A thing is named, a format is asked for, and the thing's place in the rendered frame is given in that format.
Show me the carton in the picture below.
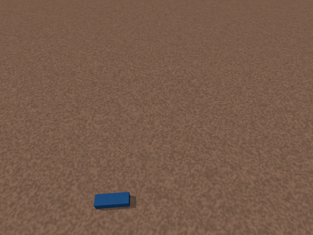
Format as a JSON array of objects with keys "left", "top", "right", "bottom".
[{"left": 94, "top": 192, "right": 130, "bottom": 209}]

